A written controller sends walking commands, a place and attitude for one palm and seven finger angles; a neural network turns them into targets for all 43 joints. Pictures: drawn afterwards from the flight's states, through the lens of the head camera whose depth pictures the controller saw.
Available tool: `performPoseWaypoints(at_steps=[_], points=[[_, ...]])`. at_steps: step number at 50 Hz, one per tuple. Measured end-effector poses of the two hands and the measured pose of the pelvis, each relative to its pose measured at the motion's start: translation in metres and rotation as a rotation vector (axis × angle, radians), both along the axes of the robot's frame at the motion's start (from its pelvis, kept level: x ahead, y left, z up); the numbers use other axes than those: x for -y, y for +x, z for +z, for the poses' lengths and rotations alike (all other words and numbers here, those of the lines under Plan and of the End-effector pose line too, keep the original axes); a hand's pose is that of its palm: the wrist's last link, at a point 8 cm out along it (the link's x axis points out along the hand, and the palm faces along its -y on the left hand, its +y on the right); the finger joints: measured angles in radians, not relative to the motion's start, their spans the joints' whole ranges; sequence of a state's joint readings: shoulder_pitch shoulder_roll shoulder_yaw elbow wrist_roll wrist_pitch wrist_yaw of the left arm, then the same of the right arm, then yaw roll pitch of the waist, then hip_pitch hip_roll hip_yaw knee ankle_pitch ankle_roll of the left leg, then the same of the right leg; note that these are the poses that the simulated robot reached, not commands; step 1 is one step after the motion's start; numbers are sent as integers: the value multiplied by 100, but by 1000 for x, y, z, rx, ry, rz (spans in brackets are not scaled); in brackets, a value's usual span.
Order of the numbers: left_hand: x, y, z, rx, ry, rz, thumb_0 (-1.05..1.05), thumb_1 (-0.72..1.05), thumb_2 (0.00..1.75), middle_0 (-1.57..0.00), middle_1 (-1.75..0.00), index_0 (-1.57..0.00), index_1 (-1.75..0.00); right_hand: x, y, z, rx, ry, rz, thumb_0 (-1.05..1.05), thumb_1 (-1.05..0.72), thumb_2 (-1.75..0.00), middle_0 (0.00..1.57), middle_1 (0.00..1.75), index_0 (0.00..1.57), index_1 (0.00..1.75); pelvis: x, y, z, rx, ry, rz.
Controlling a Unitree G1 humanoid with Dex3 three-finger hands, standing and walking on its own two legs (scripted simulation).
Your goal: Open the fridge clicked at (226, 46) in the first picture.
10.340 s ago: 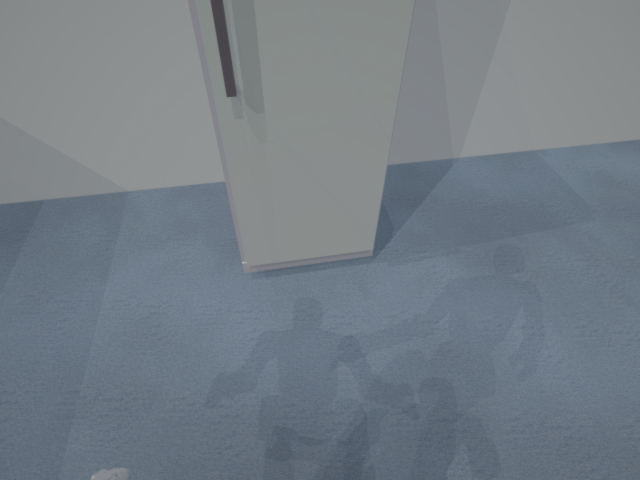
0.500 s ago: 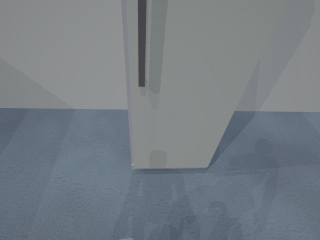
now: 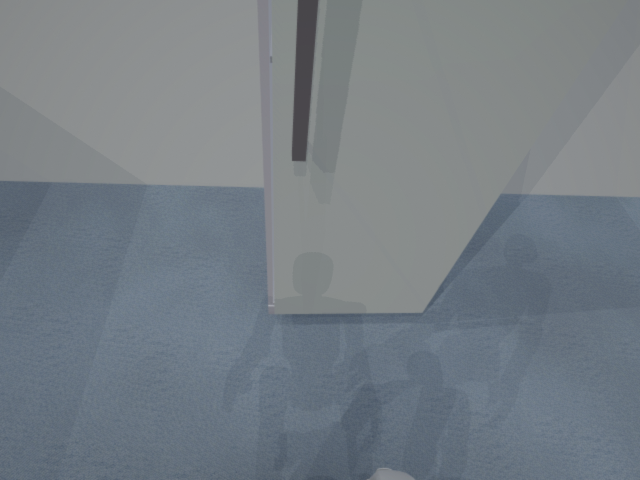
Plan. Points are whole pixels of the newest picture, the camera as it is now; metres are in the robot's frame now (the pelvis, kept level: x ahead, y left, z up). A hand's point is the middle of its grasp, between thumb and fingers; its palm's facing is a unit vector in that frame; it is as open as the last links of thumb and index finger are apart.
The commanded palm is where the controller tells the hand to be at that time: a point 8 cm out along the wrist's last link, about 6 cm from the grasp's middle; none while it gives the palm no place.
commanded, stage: come to a stop and stand still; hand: left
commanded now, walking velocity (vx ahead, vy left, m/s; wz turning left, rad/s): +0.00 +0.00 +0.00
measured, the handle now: (306, 2) +0.63 +0.05 +0.26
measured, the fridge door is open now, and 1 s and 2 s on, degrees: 0 0 0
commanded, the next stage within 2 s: look again from close up in 0.92 s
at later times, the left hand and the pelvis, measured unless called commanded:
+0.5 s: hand out of the picture +0.06 +0.16 -0.19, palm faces +0.07 -0.98 -0.21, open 7.3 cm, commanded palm none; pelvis +0.01 -0.02 -0.02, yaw +2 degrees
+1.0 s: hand out of the picture +0.00 +0.17 -0.19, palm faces +0.02 -0.98 -0.18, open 7.3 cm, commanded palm none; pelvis +0.00 +0.00 -0.01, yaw +0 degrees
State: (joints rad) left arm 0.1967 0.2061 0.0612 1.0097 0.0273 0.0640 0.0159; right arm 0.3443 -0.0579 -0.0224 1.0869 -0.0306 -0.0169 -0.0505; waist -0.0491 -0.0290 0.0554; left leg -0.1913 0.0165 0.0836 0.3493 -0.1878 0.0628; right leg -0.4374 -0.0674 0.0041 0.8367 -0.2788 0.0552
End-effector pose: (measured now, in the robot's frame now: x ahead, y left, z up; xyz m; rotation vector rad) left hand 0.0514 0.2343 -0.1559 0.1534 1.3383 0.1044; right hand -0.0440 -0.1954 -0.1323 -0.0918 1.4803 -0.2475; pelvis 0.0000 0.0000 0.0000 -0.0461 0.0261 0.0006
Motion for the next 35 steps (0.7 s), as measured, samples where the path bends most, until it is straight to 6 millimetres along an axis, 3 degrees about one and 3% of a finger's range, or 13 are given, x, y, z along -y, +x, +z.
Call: performPoseWaypoints(at_steps=[6,10,17,24,30,35], points=[[31,26,3,54,3,-9,0,92,90,-20,-30,-20,-29,31,24,-15,26,16,12,0,-91,-90,20,30,20,30,20,8,-6,0,22,5],[50,32,2,92,33,-2,-1,93,90,-20,-30,-20,-29,57,40,-31,43,26,14,1,-91,-90,20,30,20,30,36,14,-16,1,40,-5],[53,25,7,108,57,26,-1,94,90,-20,-30,-21,-29,78,76,-30,91,8,71,1,-91,-90,19,30,19,30,44,16,-14,22,40,26],[28,-1,-5,65,44,70,-1,92,90,-21,-30,-21,-29,74,103,-23,166,-37,132,1,-91,-90,19,30,19,30,26,8,-20,40,40,35],[6,-25,-7,2,54,75,0,92,90,-20,-30,-20,-29,54,106,-18,197,-32,157,1,-91,-90,19,30,19,30,13,3,-18,33,59,9],[4,-46,0,-43,64,64,0,91,90,-20,-30,-20,-29,39,107,-22,205,10,158,1,-91,-90,20,30,20,30,8,-1,-15,25,55,2]])
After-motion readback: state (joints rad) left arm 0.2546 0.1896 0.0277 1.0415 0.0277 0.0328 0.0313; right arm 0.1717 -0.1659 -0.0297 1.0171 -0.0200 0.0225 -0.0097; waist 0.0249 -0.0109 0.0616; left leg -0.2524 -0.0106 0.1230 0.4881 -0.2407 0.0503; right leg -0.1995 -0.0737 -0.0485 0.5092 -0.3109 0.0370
